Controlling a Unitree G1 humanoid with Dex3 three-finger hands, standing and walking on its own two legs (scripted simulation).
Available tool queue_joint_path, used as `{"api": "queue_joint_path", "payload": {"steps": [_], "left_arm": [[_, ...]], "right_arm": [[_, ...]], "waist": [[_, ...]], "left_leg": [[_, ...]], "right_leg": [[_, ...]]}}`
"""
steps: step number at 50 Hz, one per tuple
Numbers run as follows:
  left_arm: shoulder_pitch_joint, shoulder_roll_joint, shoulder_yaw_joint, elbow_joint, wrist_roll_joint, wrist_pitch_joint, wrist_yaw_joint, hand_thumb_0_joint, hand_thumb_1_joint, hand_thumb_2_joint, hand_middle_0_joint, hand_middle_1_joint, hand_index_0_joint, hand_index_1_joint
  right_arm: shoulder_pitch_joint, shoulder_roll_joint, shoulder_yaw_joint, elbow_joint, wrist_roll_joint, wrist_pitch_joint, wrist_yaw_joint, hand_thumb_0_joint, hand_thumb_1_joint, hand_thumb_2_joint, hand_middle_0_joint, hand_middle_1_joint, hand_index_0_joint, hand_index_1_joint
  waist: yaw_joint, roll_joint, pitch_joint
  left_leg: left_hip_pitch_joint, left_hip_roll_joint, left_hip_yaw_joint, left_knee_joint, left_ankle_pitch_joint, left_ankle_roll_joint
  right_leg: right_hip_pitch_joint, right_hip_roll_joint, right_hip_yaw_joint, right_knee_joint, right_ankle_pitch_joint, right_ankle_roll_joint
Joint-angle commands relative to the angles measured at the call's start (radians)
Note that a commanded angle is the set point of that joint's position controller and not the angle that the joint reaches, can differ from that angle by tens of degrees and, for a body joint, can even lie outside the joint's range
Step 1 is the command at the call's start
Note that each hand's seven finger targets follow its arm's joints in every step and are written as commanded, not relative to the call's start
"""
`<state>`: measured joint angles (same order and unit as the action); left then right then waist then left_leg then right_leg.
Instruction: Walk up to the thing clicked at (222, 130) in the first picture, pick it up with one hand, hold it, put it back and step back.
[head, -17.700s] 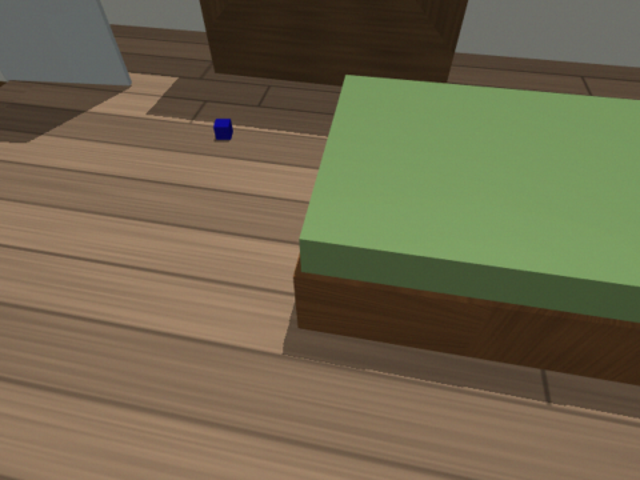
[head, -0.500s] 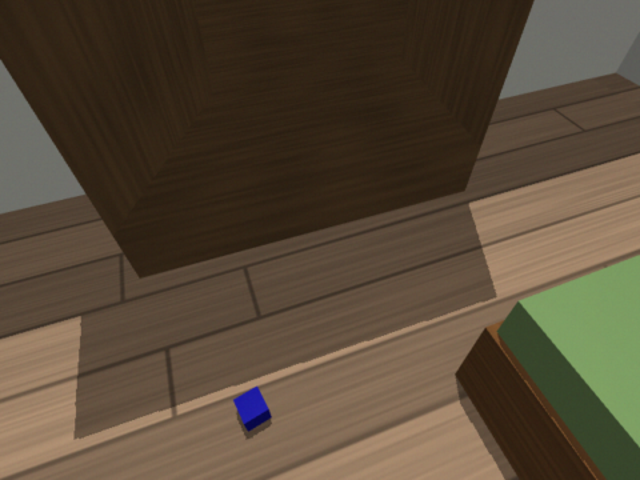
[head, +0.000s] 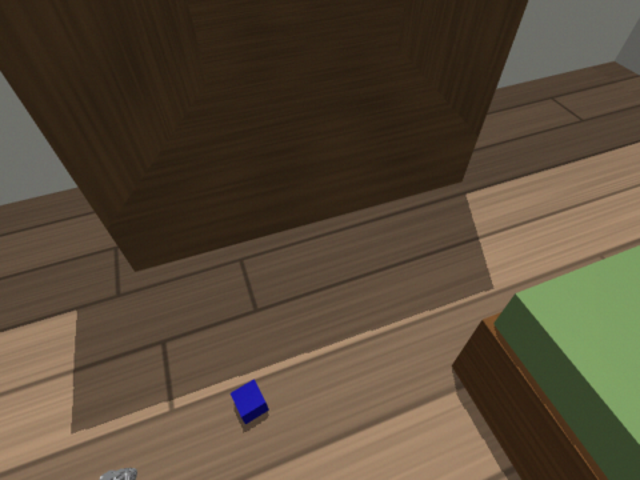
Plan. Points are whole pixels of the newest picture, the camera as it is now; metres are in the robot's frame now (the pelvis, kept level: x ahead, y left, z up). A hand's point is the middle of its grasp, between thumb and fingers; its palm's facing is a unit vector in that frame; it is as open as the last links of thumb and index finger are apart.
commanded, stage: walk up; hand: left
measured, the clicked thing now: (249, 401) +0.42 +0.24 -0.74
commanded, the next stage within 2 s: stand in 1.94 s
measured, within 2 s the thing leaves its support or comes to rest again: neither
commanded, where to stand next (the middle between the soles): +0.05 +0.00 m, yaw +0 degrees
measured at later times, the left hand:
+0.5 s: hand out of the picture +0.00 +0.30 -0.18, palm faces -0.05 -0.95 -0.32, open 7.4 cm
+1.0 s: hand out of the picture +0.09 +0.22 -0.13, palm faces -0.02 -0.91 -0.42, open 7.4 cm
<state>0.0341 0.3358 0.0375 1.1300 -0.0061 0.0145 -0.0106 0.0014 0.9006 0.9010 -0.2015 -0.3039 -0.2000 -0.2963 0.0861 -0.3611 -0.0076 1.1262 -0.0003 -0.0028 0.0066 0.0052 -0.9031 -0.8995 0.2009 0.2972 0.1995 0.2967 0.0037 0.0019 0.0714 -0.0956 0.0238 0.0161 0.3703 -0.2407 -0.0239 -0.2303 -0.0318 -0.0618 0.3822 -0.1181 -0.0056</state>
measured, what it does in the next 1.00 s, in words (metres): steps on the spot: right foot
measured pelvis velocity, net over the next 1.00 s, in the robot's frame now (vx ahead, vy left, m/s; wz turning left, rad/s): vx -0.03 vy -0.03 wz -0.02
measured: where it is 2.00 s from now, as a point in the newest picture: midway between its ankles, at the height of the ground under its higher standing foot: outside the picture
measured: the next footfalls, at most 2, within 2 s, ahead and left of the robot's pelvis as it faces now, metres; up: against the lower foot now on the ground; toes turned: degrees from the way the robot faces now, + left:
right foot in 0.72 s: -0.03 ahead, -0.13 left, +0.00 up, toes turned -1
left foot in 1.16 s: +0.02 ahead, +0.12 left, +0.00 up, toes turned -1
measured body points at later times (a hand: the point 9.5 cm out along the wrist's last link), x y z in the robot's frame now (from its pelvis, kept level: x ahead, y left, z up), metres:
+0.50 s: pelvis -0.07 +0.03 -0.01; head -0.03 +0.07 +0.44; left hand +0.00 +0.35 -0.16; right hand -0.06 -0.29 -0.11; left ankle -0.09 +0.14 -0.74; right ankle -0.07 -0.12 -0.70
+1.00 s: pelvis -0.03 -0.03 -0.01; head +0.00 -0.07 +0.44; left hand +0.09 +0.27 -0.10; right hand +0.02 -0.35 -0.15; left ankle +0.01 +0.12 -0.71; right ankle -0.02 -0.13 -0.74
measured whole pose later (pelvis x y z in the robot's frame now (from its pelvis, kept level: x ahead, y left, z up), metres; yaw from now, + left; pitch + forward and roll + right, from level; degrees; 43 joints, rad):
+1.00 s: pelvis -0.03 -0.03 -0.01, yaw -1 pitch -3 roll +0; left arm 0.14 0.34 0.03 0.89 0.01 -0.03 0.01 0.00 0.90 0.90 -0.20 -0.30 -0.20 -0.30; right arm 0.24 -0.40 -0.04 0.93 -0.01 0.03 0.01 0.01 -0.91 -0.90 0.20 0.30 0.20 0.30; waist 0.00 0.07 0.12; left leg -0.38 0.00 -0.10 0.86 -0.41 0.00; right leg -0.20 0.00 -0.05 0.55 -0.29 -0.04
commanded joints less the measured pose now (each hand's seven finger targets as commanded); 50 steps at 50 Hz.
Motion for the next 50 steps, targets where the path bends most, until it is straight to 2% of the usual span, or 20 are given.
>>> {"api": "queue_joint_path", "payload": {"steps": [1, 3, 5, 7, 10, 12, 13, 14, 15, 17, 19, 24, 27, 31, 34, 35, 37, 38, 42, 50], "left_arm": [[-0.013, 0.266, 0.063, -0.107, 0.001, 0.003, 0.018, 0.0, 0.9, 0.9, -0.2, -0.3, -0.2, -0.3], [-0.028, 0.285, 0.071, -0.141, 0.005, 0.013, 0.018, 0.0, 0.9, 0.9, -0.2, -0.3, -0.2, -0.3], [-0.08, 0.3, 0.073, -0.19, 0.026, 0.022, 0.022, 0.0, 0.9, 0.9, -0.2, -0.3, -0.2, -0.3], [-0.122, 0.287, 0.072, -0.231, 0.044, 0.029, 0.024, 0.0, 0.9, 0.9, -0.2, -0.3, -0.2, -0.3], [-0.134, 0.282, 0.066, -0.255, 0.06, 0.03, 0.026, 0.0, 0.9, 0.9, -0.2, -0.3, -0.2, -0.3], [-0.103, 0.257, 0.059, -0.26, 0.045, 0.052, 0.017, 0.0, 0.9, 0.9, -0.2, -0.3, -0.2, -0.3], [-0.061, 0.199, 0.046, -0.269, 0.03, 0.062, 0.012, 0.0, 0.9, 0.9, -0.2, -0.3, -0.2, -0.3], [-0.029, 0.202, 0.055, -0.268, 0.037, 0.065, 0.012, 0.0, 0.9, 0.9, -0.2, -0.3, -0.2, -0.3], [-0.085, 0.272, 0.076, -0.257, 0.041, 0.06, 0.019, 0.0, 0.9, 0.9, -0.2, -0.3, -0.2, -0.3], [0.006, 0.268, 0.083, -0.224, 0.025, 0.057, 0.009, 0.0, 0.9, 0.9, -0.2, -0.3, -0.2, -0.3], [0.058, 0.273, 0.084, -0.214, 0.028, 0.044, 0.004, 0.0, 0.9, 0.9, -0.2, -0.3, -0.2, -0.3], [-0.053, 0.271, 0.072, -0.278, 0.045, 0.005, -0.022, 0.0, 0.9, 0.9, -0.2, -0.3, -0.2, -0.3], [-0.029, 0.283, 0.07, -0.275, 0.039, -0.017, -0.034, 0.0, 0.9, 0.9, -0.2, -0.3, -0.2, -0.3], [0.042, 0.251, 0.064, -0.261, 0.034, -0.043, -0.047, 0.0, 0.9, 0.9, -0.2, -0.3, -0.2, -0.3], [0.218, 0.21, 0.067, -0.201, 0.027, -0.062, -0.024, 0.0, 0.9, 0.9, -0.2, -0.3, -0.2, -0.3], [0.287, 0.249, 0.082, -0.179, 0.03, -0.069, -0.009, 0.0, 0.9, 0.9, -0.2, -0.3, -0.2, -0.3], [0.254, 0.392, 0.098, -0.232, 0.04, -0.078, 0.011, 0.0, 0.9, 0.9, -0.2, -0.3, -0.2, -0.3], [0.204, 0.397, 0.1, -0.248, 0.033, -0.069, 0.011, 0.0, 0.9, 0.9, -0.2, -0.3, -0.2, -0.3], [0.109, 0.292, 0.071, -0.28, 0.016, -0.076, 0.022, 0.0, 0.9, 0.9, -0.2, -0.3, -0.2, -0.3], [0.1, 0.301, 0.076, -0.305, 0.009, -0.053, 0.045, 0.0, 0.9, 0.9, -0.2, -0.3, -0.2, -0.3]], "right_arm": [[-0.005, -0.238, -0.067, -0.097, 0.016, 0.005, -0.027, 0.0, -0.9, -0.9, 0.2, 0.3, 0.2, 0.3], [0.025, -0.218, -0.069, -0.114, 0.015, 0.018, -0.029, 0.0, -0.9, -0.9, 0.2, 0.3, 0.2, 0.3], [0.062, -0.206, -0.079, -0.129, 0.005, 0.043, -0.026, 0.0, -0.9, -0.9, 0.2, 0.3, 0.2, 0.3], [0.113, -0.199, -0.087, -0.141, 0.004, 0.056, -0.019, 0.0, -0.9, -0.9, 0.2, 0.3, 0.2, 0.3], [0.195, -0.213, -0.1, -0.14, -0.006, 0.04, -0.014, 0.0, -0.9, -0.9, 0.2, 0.3, 0.2, 0.3], [0.243, -0.219, -0.115, -0.103, -0.03, 0.018, -0.011, 0.0, -0.9, -0.9, 0.2, 0.3, 0.2, 0.3], [0.212, -0.279, -0.128, -0.128, -0.063, 0.007, -0.016, 0.0, -0.9, -0.9, 0.2, 0.3, 0.2, 0.3], [0.09, -0.41, -0.147, -0.194, -0.07, -0.003, -0.021, 0.0, -0.9, -0.9, 0.2, 0.3, 0.2, 0.3], [0.018, -0.432, -0.148, -0.215, -0.052, -0.013, -0.024, 0.0, -0.9, -0.9, 0.2, 0.3, 0.2, 0.3], [-0.023, -0.334, -0.123, -0.214, -0.054, -0.039, -0.043, 0.0, -0.9, -0.9, 0.2, 0.3, 0.2, 0.3], [0.059, -0.308, -0.125, -0.213, -0.047, -0.055, -0.044, 0.0, -0.9, -0.9, 0.2, 0.3, 0.2, 0.3], [0.264, -0.333, -0.153, -0.209, -0.048, -0.069, -0.028, 0.0, -0.9, -0.9, 0.2, 0.3, 0.2, 0.3], [0.281, -0.342, -0.156, -0.243, -0.04, -0.07, -0.014, 0.0, -0.9, -0.9, 0.2, 0.3, 0.2, 0.3], [0.243, -0.326, -0.144, -0.285, -0.04, -0.061, 0.003, 0.0, -0.9, -0.9, 0.2, 0.3, 0.2, 0.3], [0.154, -0.279, -0.115, -0.318, -0.024, -0.036, 0.006, 0.0, -0.9, -0.9, 0.2, 0.3, 0.2, 0.3], [0.169, -0.211, -0.088, -0.323, -0.011, -0.029, 0.003, 0.0, -0.9, -0.9, 0.2, 0.3, 0.2, 0.3], [0.192, -0.17, -0.065, -0.337, 0.001, -0.009, -0.01, 0.0, -0.9, -0.9, 0.2, 0.3, 0.2, 0.3], [0.194, -0.254, -0.096, -0.307, -0.004, -0.002, -0.023, 0.0, -0.9, -0.9, 0.2, 0.3, 0.2, 0.3], [0.286, -0.233, -0.084, -0.23, 0.0, 0.002, -0.015, 0.0, -0.9, -0.9, 0.2, 0.3, 0.2, 0.3], [0.181, -0.215, -0.084, -0.265, -0.013, 0.029, -0.014, 0.0, -0.9, -0.9, 0.2, 0.3, 0.2, 0.3]], "waist": [[0.001, -0.034, -0.185], [0.001, -0.104, -0.226], [-0.003, -0.206, -0.185], [-0.023, -0.196, -0.159], [-0.041, -0.206, -0.186], [-0.049, -0.068, -0.158], [-0.04, 0.141, -0.087], [-0.008, 0.214, -0.032], [-0.033, 0.176, 0.016], [0.036, 0.049, 0.0], [0.018, 0.102, -0.083], [-0.109, 0.155, -0.031], [-0.113, 0.15, 0.013], [-0.078, 0.199, 0.024], [0.027, 0.144, -0.037], [0.062, -0.016, -0.087], [0.053, -0.193, -0.09], [0.044, -0.115, -0.021], [-0.014, -0.14, 0.018], [0.017, -0.173, -0.047]], "left_leg": [[-0.067, 0.076, -0.046, 0.133, 0.377, 0.049], [-0.079, 0.008, -0.004, 0.282, 0.228, 0.043], [-0.134, -0.063, 0.001, 0.546, -0.296, 0.048], [-0.14, -0.028, -0.079, 0.652, -0.352, 0.061], [-0.151, 0.001, -0.045, 0.406, -0.24, 0.046], [-0.053, -0.021, -0.019, 0.115, -0.121, 0.046], [-0.071, 0.131, -0.332, -0.098, -0.321, 0.092], [-0.233, 0.333, -0.603, -0.199, -0.45, 0.185], [-0.394, 0.388, -0.651, -0.216, -0.394, 0.263], [-0.227, 0.256, -0.377, -0.07, -0.019, 0.194], [-0.02, 0.219, -0.282, -0.005, 0.099, 0.165], [0.229, 0.27, -0.349, -0.084, -0.076, 0.207], [0.199, 0.295, -0.35, -0.138, -0.232, 0.252], [0.058, 0.244, -0.202, -0.101, -0.092, 0.236], [-0.118, 0.167, -0.055, 0.128, 0.231, 0.165], [-0.185, 0.103, -0.003, 0.307, 0.156, 0.118], [-0.432, -0.049, -0.086, 0.581, -0.345, 0.047], [-0.403, -0.018, -0.154, 0.685, -0.359, 0.045], [-0.331, -0.003, -0.178, 0.618, -0.177, 0.027], [-0.285, -0.027, -0.079, 0.49, -0.163, 0.028]], "right_leg": [[0.115, -0.143, 0.096, 0.072, 0.432, -0.067], [0.082, -0.224, 0.178, 0.037, 0.407, -0.138], [-0.035, -0.344, 0.29, -0.029, 0.293, -0.238], [-0.135, -0.336, 0.249, -0.001, 0.205, -0.258], [-0.085, -0.271, 0.215, 0.066, 0.017, -0.184], [-0.175, -0.177, 0.155, 0.203, -0.322, -0.12], [-0.337, -0.046, 0.11, 0.401, -0.474, -0.056], [-0.367, 0.057, 0.164, 0.562, -0.452, -0.01], [-0.27, 0.032, 0.271, 0.648, -0.454, -0.003], [-0.292, 0.079, 0.322, 0.73, -0.299, -0.01], [-0.317, 0.066, 0.264, 0.678, -0.267, 0.003], [-0.445, 0.046, 0.194, 0.487, -0.327, 0.014], [-0.425, 0.021, 0.163, 0.429, -0.348, 0.006], [-0.229, 0.009, 0.058, 0.289, -0.328, 0.0], [0.112, 0.055, -0.016, 0.028, -0.084, -0.013], [0.244, 0.028, 0.041, -0.033, -0.035, -0.005], [0.216, -0.351, 0.621, -0.18, -0.263, -0.164], [0.101, -0.365, 0.608, -0.149, -0.291, -0.233], [0.011, -0.204, 0.253, -0.113, -0.06, -0.163], [0.066, -0.254, 0.19, 0.098, 0.624, -0.189]]}}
